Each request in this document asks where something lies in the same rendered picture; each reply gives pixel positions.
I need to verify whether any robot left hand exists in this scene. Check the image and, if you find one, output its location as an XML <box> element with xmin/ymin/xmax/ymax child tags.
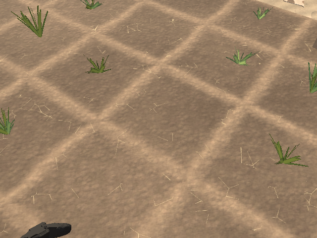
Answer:
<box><xmin>21</xmin><ymin>222</ymin><xmax>71</xmax><ymax>238</ymax></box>

